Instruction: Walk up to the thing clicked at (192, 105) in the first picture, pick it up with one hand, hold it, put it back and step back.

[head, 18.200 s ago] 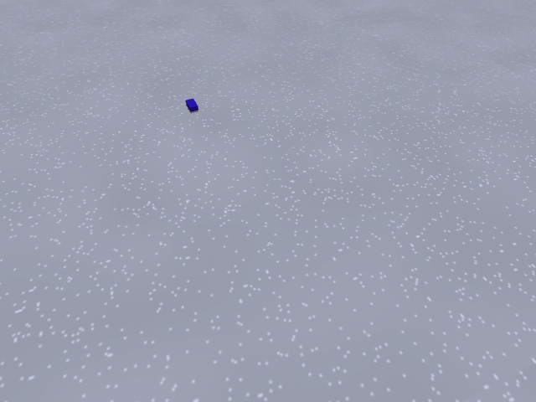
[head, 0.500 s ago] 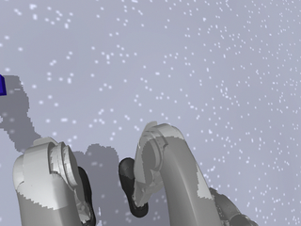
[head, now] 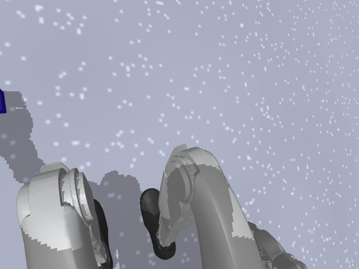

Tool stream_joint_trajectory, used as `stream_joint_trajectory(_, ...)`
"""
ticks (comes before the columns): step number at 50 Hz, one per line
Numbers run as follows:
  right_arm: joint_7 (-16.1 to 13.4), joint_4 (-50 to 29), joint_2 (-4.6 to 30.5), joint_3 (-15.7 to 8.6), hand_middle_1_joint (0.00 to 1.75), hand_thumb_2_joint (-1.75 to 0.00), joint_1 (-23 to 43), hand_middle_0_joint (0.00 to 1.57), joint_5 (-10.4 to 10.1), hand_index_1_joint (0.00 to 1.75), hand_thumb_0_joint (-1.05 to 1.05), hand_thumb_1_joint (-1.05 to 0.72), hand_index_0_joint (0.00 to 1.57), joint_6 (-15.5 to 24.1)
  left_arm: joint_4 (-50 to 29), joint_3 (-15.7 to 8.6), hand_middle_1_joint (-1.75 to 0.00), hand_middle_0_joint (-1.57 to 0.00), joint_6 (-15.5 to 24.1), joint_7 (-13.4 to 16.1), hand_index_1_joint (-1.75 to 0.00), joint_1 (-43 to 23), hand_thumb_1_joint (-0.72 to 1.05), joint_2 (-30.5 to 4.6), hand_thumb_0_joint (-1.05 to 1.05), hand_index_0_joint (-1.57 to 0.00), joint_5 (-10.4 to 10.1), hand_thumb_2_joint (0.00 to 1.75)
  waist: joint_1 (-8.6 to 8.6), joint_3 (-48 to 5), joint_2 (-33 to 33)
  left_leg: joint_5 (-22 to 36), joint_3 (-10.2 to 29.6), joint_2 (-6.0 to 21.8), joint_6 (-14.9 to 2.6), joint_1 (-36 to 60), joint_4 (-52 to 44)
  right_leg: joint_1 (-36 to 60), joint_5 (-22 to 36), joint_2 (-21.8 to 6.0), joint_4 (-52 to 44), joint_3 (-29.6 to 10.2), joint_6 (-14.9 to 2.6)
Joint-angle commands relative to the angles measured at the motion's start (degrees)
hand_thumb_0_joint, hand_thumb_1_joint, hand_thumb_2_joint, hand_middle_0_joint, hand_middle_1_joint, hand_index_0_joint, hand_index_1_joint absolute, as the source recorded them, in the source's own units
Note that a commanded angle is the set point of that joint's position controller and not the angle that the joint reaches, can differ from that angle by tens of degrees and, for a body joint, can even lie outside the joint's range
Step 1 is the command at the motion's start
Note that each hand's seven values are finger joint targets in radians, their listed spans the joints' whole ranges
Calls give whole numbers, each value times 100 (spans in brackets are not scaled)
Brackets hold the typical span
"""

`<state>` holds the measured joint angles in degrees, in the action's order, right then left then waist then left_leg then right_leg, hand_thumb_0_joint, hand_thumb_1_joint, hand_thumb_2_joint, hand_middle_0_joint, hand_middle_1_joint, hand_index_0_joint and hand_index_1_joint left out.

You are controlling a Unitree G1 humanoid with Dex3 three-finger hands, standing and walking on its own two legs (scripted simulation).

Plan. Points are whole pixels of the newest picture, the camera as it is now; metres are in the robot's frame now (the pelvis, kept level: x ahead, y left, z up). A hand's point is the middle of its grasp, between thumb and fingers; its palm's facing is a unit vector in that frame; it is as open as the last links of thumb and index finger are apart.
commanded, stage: rise first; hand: left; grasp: from above
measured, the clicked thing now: out of the picture +0.45 +0.37 -0.31
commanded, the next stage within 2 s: none
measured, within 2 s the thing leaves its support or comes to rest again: neither
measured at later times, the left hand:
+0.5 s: hand out of the picture +0.40 +0.40 -0.19, palm faces -0.50 -0.14 -0.86, open 13.8 cm
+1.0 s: hand out of the picture +0.40 +0.41 -0.18, palm faces -0.50 -0.11 -0.86, open 13.7 cm
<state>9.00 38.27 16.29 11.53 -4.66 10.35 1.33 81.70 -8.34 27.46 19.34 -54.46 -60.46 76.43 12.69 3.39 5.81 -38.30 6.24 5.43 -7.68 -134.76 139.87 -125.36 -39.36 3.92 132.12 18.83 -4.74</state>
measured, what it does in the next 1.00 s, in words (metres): stands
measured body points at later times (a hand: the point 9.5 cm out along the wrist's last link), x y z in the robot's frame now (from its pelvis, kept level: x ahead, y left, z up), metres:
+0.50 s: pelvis +0.00 +0.00 +0.00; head +0.25 +0.14 +0.35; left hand +0.43 +0.41 -0.14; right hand +0.10 -0.25 -0.08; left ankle +0.08 +0.10 -0.29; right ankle +0.10 -0.08 -0.29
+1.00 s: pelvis +0.00 +0.00 +0.00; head +0.24 +0.14 +0.36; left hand +0.43 +0.41 -0.13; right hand +0.10 -0.25 -0.08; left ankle +0.08 +0.10 -0.29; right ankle +0.10 -0.08 -0.29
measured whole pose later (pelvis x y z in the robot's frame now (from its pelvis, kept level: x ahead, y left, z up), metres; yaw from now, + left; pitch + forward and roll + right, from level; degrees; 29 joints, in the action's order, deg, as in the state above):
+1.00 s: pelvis +0.00 +0.00 +0.00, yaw +0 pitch +31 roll -14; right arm 9.1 37.2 16.4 11.8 -6.0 9.4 2.1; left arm 82.6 -6.3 24.3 17.8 -54.9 -60.0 75.1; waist 13.0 2.4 4.4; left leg -37.5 5.8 4.8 -7.6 -134.7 138.6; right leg -125.6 -38.8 4.0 131.2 18.1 -4.3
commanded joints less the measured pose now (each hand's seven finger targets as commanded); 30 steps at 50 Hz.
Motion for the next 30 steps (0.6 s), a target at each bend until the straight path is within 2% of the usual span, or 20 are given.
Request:
stream_joint_trajectory(1,-104,2,1676,-510,30,-90,-1125,20,-21,30,0,-91,20,28,-897,-311,-84,-16,-7,318,-87,-1585,-51,-1902,0,-13,-34,99,-70,-3965,-3072,1274,709,-98,599,3933,-1507,869,1242,288,-1022,-592,219)
stream_joint_trajectory(4,-99,-47,1681,-572,30,-90,-1113,20,-54,30,0,-91,20,42,-947,-356,-83,-16,-118,343,-87,-1519,-51,-1865,0,-13,-43,99,-129,-4099,-3273,1406,833,-109,644,4145,-1592,723,1285,268,-932,-565,224)
stream_joint_trajectory(6,-86,-49,1690,-588,30,-90,-1184,20,-59,30,0,-91,20,52,-1020,-247,-83,-16,-171,293,-86,-1537,-51,-1763,0,-13,-56,98,-59,-4099,-3191,1527,815,-110,630,4192,-1541,767,1375,253,-993,-605,249)
stream_joint_trajectory(7,-87,-44,1702,-602,30,-90,-1171,20,-84,30,0,-91,20,49,-986,-310,-84,-16,-199,283,-87,-1493,-52,-1770,0,-12,-116,100,-71,-4078,-3104,1525,859,-123,632,4109,-1566,735,1356,247,-978,-577,253)
stream_joint_trajectory(9,-76,-64,1658,-579,30,-90,-1194,20,-87,30,0,-91,20,58,-883,-127,-82,-17,-284,169,-86,-1374,-50,-1603,0,-13,-155,98,-10,-3891,-2801,1317,676,-123,549,3791,-1504,913,1318,261,-1153,-647,262)
stream_joint_trajectory(11,-67,-42,1666,-598,30,-90,-1211,20,-108,30,0,-91,20,61,-704,-167,-82,-17,-335,109,-85,-1207,-50,-1512,0,-13,-218,98,-21,-3735,-2652,1169,741,-141,561,3612,-1619,888,1214,250,-1143,-609,257)
stream_joint_trajectory(12,-64,-24,1662,-582,30,-90,-1175,20,-113,30,0,-90,20,61,-612,-57,-82,-17,-352,45,-85,-1092,-49,-1406,0,-14,-263,97,-25,-3623,-2557,1079,710,-127,543,3560,-1613,874,1160,262,-1181,-612,260)
stream_joint_trajectory(13,-70,-28,1631,-562,30,-90,-1160,20,-123,30,0,-91,20,58,-792,-63,-82,-18,-323,25,-85,-1244,-48,-1447,0,-15,-341,96,-63,-3712,-2615,1079,630,-129,534,3506,-1566,999,1204,268,-1235,-637,258)
stream_joint_trajectory(15,-68,-25,1662,-560,30,-90,-1192,20,-127,30,0,-91,20,59,-791,-70,-83,-18,-281,-24,-85,-1318,-47,-1479,0,-15,-335,95,17,-3773,-2532,1144,738,-130,547,3570,-1561,940,1209,251,-1161,-606,256)
stream_joint_trajectory(17,-66,-33,1659,-549,30,-90,-1205,20,-120,30,0,-91,20,42,-918,-111,-83,-19,-229,-74,-85,-1372,-47,-1638,0,-16,-305,95,-23,-3860,-2617,1306,697,-119,547,3691,-1497,993,1300,254,-1146,-646,255)
stream_joint_trajectory(20,-68,-38,1657,-487,30,-90,-1266,20,-81,30,0,-90,20,22,-974,-169,-78,-21,-84,-30,-81,-1537,-44,-1686,0,-18,-288,93,87,-3919,-2574,1499,637,-121,533,3719,-1395,1211,1453,267,-1175,-659,273)
stream_joint_trajectory(21,-74,-15,1605,-460,30,-90,-1234,20,-72,30,0,-91,20,4,-637,-256,-80,-21,-64,28,-83,-1320,-44,-1714,0,-18,-295,93,36,-3873,-2502,1314,588,-125,515,3577,-1392,1240,1342,301,-1219,-655,260)
stream_joint_trajectory(22,-71,6,1635,-467,30,-90,-1253,20,-53,30,0,-90,20,11,-969,-151,-78,-21,5,30,-82,-1562,-45,-1651,0,-18,-278,94,71,-3827,-2590,1360,580,-132,522,3631,-1382,1217,1378,289,-1210,-675,261)
stream_joint_trajectory(24,-77,-44,1650,-438,30,-90,-1183,20,-19,30,0,-90,20,31,-742,-176,-80,-20,46,91,-83,-1530,-44,-1731,0,-18,-176,93,104,-3700,-2686,1210,612,-112,547,3628,-1418,1102,1254,289,-1163,-652,244)
stream_joint_trajectory(26,-89,-16,1659,-416,30,-90,-1215,20,-21,30,0,-90,20,18,-842,-220,-81,-20,72,160,-83,-1578,-45,-1892,0,-17,-100,94,25,-3846,-2805,1248,563,-124,547,3709,-1400,1144,1285,295,-1173,-665,240)
stream_joint_trajectory(27,-99,-6,1651,-423,30,-90,-1180,20,-7,30,0,-90,20,12,-882,-357,-80,-21,84,252,-82,-1541,-44,-1958,0,-18,-121,93,-74,-3967,-2951,1275,583,-120,574,3781,-1427,1162,1285,303,-1138,-648,227)
stream_joint_trajectory(28,-94,-31,1659,-437,30,-90,-1170,20,1,30,0,-90,20,20,-886,-363,-80,-20,83,298,-83,-1478,-45,-1963,0,-17,-76,94,-102,-4027,-3090,1313,622,-126,592,3892,-1467,1122,1305,301,-1091,-640,222)
stream_joint_trajectory(29,-90,-54,1674,-445,30,-90,-1151,20,5,30,0,-91,20,16,-976,-421,-80,-20,87,349,-83,-1504,-46,-1990,0,-17,-76,94,-118,-4144,-3180,1440,657,-115,606,4035,-1450,1132,1377,301,-1063,-604,234)
stream_joint_trajectory(30,-88,-34,1662,-456,30,-90,-1184,20,15,30,0,-90,20,16,-974,-323,-80,-19,58,370,-83,-1543,-47,-1919,0,-16,-5,96,-63,-4177,-3198,1484,668,-111,601,4121,-1442,1073,1411,310,-1044,-611,229)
